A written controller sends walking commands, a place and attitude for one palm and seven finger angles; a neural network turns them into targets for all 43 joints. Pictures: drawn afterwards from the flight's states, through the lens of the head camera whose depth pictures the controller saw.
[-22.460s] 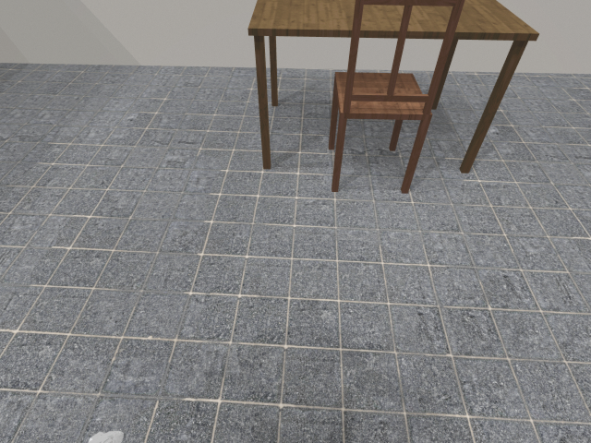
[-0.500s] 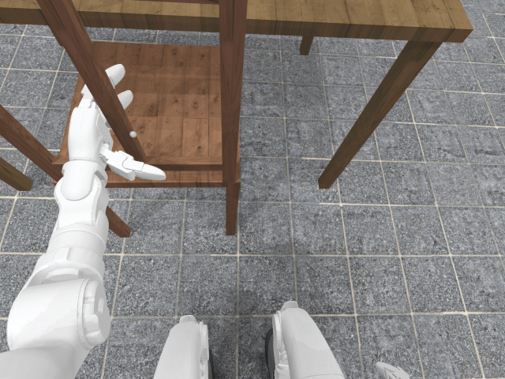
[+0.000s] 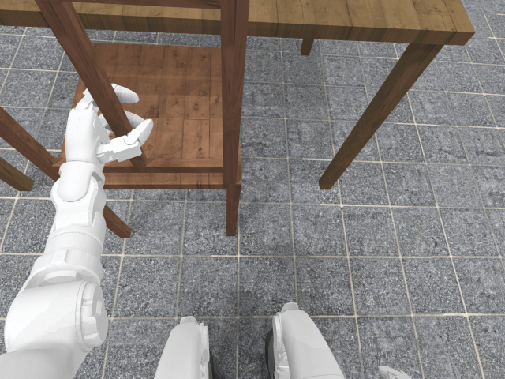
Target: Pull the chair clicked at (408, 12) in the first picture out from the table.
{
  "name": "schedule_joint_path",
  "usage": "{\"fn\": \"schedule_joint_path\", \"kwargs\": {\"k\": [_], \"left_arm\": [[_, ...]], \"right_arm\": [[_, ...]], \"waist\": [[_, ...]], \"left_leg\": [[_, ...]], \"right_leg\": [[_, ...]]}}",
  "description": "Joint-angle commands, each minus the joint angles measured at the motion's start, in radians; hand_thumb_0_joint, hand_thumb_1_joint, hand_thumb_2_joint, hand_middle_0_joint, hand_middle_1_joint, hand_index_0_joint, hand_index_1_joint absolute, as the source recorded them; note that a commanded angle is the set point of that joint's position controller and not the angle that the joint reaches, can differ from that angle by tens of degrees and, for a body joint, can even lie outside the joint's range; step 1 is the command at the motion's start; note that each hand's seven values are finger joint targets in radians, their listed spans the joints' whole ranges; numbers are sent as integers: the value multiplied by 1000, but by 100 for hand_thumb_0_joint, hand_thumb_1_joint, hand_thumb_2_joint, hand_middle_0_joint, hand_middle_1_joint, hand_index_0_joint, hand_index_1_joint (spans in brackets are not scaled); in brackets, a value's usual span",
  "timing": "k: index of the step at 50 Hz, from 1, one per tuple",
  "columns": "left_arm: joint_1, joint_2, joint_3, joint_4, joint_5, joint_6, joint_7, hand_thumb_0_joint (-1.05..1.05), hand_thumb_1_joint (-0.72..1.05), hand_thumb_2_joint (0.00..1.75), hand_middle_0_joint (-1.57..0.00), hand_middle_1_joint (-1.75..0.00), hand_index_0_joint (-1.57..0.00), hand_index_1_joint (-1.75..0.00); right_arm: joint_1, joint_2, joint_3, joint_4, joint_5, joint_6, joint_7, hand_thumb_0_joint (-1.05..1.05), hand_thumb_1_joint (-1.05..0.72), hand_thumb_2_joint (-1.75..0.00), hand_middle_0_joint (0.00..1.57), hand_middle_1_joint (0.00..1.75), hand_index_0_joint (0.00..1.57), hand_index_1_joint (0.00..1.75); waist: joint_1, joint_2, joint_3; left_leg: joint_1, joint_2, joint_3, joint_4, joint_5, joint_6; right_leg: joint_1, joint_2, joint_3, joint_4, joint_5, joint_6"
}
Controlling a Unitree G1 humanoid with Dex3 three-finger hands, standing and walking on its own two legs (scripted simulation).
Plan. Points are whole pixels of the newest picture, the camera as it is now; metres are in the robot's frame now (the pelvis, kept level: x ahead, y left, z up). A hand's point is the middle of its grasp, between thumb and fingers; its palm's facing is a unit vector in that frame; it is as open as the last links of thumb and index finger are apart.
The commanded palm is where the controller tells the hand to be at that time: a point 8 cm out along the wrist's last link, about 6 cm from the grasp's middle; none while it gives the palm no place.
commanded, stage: hook a spindle and tug to test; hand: left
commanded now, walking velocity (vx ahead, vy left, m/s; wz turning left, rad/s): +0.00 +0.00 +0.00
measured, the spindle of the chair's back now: (110, 107) +0.51 +0.18 +0.06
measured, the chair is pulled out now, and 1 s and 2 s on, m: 0.00 0.02 0.17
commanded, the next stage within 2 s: step backward, pulling the chair out in 0.70 s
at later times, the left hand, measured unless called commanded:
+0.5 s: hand (131, 136) +0.48 +0.16 +0.02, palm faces -0.02 -1.00 -0.03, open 5.4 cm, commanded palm +0.43 +0.20 +0.02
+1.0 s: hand (134, 144) +0.46 +0.15 +0.04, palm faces +0.09 -0.99 -0.09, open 5.4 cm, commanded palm +0.44 +0.20 +0.04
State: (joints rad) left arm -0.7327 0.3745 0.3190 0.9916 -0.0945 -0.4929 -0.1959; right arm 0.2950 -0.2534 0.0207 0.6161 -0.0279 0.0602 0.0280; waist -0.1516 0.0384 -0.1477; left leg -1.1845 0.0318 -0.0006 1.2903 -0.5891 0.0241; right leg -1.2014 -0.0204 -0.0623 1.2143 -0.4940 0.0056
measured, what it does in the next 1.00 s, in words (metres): rises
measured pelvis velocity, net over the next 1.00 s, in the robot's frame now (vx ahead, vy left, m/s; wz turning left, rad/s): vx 0.04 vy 0.01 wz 0.02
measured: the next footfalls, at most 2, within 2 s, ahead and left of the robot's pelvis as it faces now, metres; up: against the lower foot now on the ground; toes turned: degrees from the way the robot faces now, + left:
none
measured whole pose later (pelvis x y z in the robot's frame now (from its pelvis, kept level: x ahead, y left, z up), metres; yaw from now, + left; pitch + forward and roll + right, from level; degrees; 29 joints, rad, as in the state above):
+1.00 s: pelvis +0.04 +0.01 +0.07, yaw +1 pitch +20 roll -2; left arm -0.51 0.22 0.16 0.83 -0.09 -0.21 0.06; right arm 0.27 -0.22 0.02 0.56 0.05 0.13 -0.08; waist -0.10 0.04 -0.06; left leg -0.75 0.01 0.02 0.88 -0.47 0.03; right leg -0.78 -0.03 -0.05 0.84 -0.38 0.02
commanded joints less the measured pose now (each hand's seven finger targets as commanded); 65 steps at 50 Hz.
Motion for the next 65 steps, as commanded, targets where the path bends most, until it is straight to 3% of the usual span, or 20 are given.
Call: {"fn": "schedule_joint_path", "kwargs": {"k": [1, 8, 9, 13, 17, 20, 27, 28, 39, 40, 41, 42, 44, 46, 49, 51, 56, 58, 62, 65], "left_arm": [[-350, 148, 5, -191, -12, -68, -14, 0, 90, 90, -50, -145, -50, -145], [-299, 112, -20, -209, -11, -64, -10, 0, 90, 90, -50, -145, -50, -145], [-269, 136, 0, -213, -6, -63, -5, 0, 90, 90, -50, -145, -50, -145], [-260, 65, -57, -247, -9, -56, -2, 0, 90, 90, -50, -145, -50, -145], [-231, 71, -54, -236, -3, -47, 4, 0, 90, 90, -50, -145, -50, -145], [-163, 94, -30, -299, -12, -49, 2, 0, 90, 90, -50, -145, -50, -145], [-16, 55, -54, -403, -33, -38, -4, 0, 90, 90, -50, -145, -50, -145], [32, 63, -42, -409, -34, -37, -2, 0, 90, 90, -50, -145, -50, -145], [111, 26, -68, -478, -38, -48, 14, 0, 90, 90, -50, -145, -50, -145], [13, 2, -105, -533, -39, -54, 17, 0, 90, 90, -50, -145, -50, -145], [-246, 295, -40, -682, 71, 55, 138, 0, 90, 90, -50, -145, -50, -145], [-277, 246, -68, -685, 76, 118, 192, 0, 90, 90, -50, -145, -50, -145], [-98, 116, -138, -541, 79, 210, 231, 0, 90, 90, -50, -145, -50, -145], [-8, 42, -190, -400, 85, 267, 256, 0, 90, 90, -50, -145, -50, -145], [-98, 32, -205, -301, 86, 281, 284, 0, 90, 90, -50, -145, -50, -145], [-136, 25, -219, -241, 84, 272, 288, 0, 90, 90, -50, -145, -50, -145], [-131, -13, -251, -151, 82, 243, 279, 0, 90, 90, -50, -145, -50, -145], [-129, -20, -255, -147, 83, 238, 277, 0, 90, 90, -50, -145, -50, -145], [-114, -29, -254, -163, 86, 220, 266, 0, 90, 90, -50, -145, -50, -145], [-82, -38, -250, -172, 87, 209, 258, 0, 90, 90, -50, -145, -50, -145]], "right_arm": [[145, -164, -65, -61, 0, -19, -9, 0, -90, -90, 20, 30, 20, 30], [146, -163, -68, -70, 0, -15, -2, 0, -90, -90, 20, 30, 20, 30], [147, -167, -69, -72, 0, -12, 0, 0, -90, -90, 20, 30, 20, 30], [141, -161, -72, -79, 2, -10, 5, 0, -90, -90, 20, 30, 20, 30], [142, -162, -71, -84, 4, -7, 5, 0, -90, -90, 20, 30, 20, 30], [136, -158, -73, -97, 6, -7, 8, 0, -90, -90, 20, 30, 20, 30], [126, -149, -76, -120, 14, -15, 13, 0, -90, -90, 20, 30, 20, 30], [127, -148, -78, -123, 17, -15, 14, 0, -90, -90, 20, 30, 20, 30], [122, -139, -84, -115, 17, -43, 13, 0, -90, -90, 20, 30, 20, 30], [119, -137, -84, -108, 16, -46, 11, 0, -90, -90, 20, 30, 20, 30], [129, -128, -79, -165, 62, 17, -35, 0, -90, -90, 20, 30, 20, 30], [151, -110, -82, -183, 64, 26, -72, 0, -90, -90, 20, 30, 20, 30], [138, -106, -73, -162, 71, 40, -100, 0, -90, -90, 20, 30, 20, 30], [130, -118, -66, -135, 74, 61, -120, 0, -90, -90, 20, 30, 20, 30], [139, -124, -62, -93, 71, 67, -136, 0, -90, -90, 20, 30, 20, 30], [135, -127, -62, -79, 69, 67, -140, 0, -90, -90, 20, 30, 20, 30], [101, -130, -66, -55, 68, 55, -141, 0, -90, -90, 20, 30, 20, 30], [99, -130, -71, -48, 68, 48, -145, 0, -90, -90, 20, 30, 20, 30], [113, -124, -78, -30, 49, 38, -140, 0, -90, -90, 20, 30, 20, 30], [101, -116, -80, -30, 41, 32, -127, 0, -90, -90, 20, 30, 20, 30]], "waist": [[-23, 62, -502], [-16, 80, -516], [-1, 82, -522], [-11, 96, -518], [-13, 54, -496], [15, 65, -543], [33, 78, -539], [48, 70, -535], [41, 45, -487], [21, 79, -507], [68, 169, -724], [44, 192, -680], [34, 128, -560], [36, 72, -432], [24, 5, -389], [29, 37, -376], [58, 144, -332], [60, 149, -330], [58, 204, -334], [67, 198, -323]], "left_leg": [[334, -20, -49, -144, 473, -7], [386, -16, -56, -149, 524, -15], [387, -14, -59, -153, 526, -18], [430, -8, -67, -156, 560, -24], [391, -12, -60, -159, 532, -17], [399, -15, -46, -163, 579, -17], [441, -6, -42, -179, 676, -22], [447, -5, -42, -185, 695, -26], [421, -5, -30, -181, 728, -24], [450, -4, -35, -178, 730, -26], [751, -9, 1, -365, 626, -22], [771, -19, 3, -393, 648, -15], [736, -2, -11, -422, 710, -12], [750, 35, -59, -476, 786, -9], [769, 54, -35, -519, 882, -8], [803, 72, -32, -561, 919, -15], [893, 116, -68, -636, 926, -21], [945, 125, -71, -651, 1001, -22], [1159, 153, -84, -645, 1372, -36], [1211, 167, -74, -646, 1390, -51]], "right_leg": [[296, 41, 25, -116, 338, -29], [271, 43, 15, -111, 344, -31], [274, 43, 13, -108, 338, -34], [238, 44, 4, -109, 333, -33], [264, 46, 8, -110, 341, -33], [332, 43, 17, -115, 398, -33], [359, 44, 15, -123, 452, -32], [369, 43, 15, -126, 457, -32], [400, 38, 23, -125, 523, -28], [379, 37, 21, -123, 517, -26], [756, -33, 95, -303, 593, -50], [765, -29, 89, -349, 687, -44], [731, -39, 77, -367, 765, -35], [696, -37, 57, -400, 693, -20], [805, -74, 68, -463, 881, -9], [842, -91, 79, -498, 916, -6], [818, -73, 77, -551, 692, -10], [826, -62, 75, -563, 688, -13], [733, -30, 63, -565, 588, -6], [731, -21, 57, -597, 523, -11]]}}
